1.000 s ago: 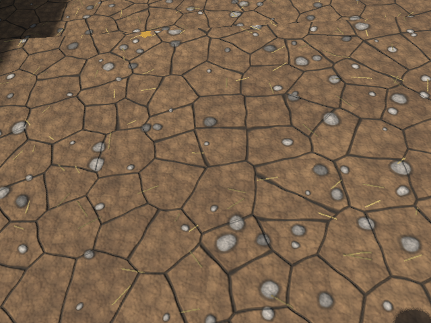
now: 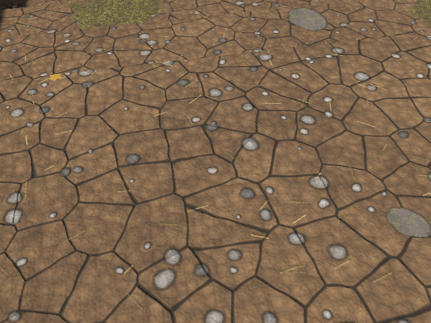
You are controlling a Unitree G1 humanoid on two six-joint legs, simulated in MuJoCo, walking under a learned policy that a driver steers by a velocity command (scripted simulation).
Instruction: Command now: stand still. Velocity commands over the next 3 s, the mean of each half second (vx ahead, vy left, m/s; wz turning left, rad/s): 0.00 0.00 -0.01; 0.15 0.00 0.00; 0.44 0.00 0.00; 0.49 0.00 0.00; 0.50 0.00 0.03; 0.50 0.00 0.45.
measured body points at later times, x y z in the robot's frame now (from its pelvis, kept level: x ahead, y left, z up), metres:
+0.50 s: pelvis +0.00 +0.00 +0.00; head +0.01 +0.00 +0.45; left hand +0.06 +0.26 -0.14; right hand +0.04 -0.26 -0.15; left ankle -0.01 +0.15 -0.74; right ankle -0.02 -0.11 -0.74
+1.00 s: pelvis +0.05 +0.04 +0.00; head +0.06 +0.06 +0.45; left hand +0.09 +0.31 -0.15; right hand +0.03 -0.21 -0.14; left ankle +0.00 +0.13 -0.74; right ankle -0.01 -0.10 -0.68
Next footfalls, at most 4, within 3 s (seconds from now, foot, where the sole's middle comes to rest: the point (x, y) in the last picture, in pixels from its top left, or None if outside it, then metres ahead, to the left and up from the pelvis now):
1.36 right None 0.41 -0.09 -0.77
1.88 left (178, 263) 0.72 0.15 -0.77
2.44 right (240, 187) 1.04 -0.08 -0.77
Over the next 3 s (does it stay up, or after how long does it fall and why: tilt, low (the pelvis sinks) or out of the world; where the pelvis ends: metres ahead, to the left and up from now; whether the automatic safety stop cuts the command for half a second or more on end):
stays up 1.16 0.06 -0.02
